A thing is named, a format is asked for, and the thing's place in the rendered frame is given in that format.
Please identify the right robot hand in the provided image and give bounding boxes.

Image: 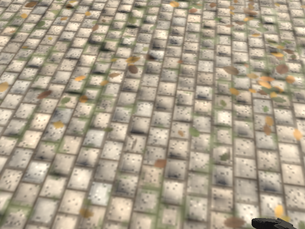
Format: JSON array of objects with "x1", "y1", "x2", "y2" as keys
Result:
[{"x1": 252, "y1": 218, "x2": 296, "y2": 229}]

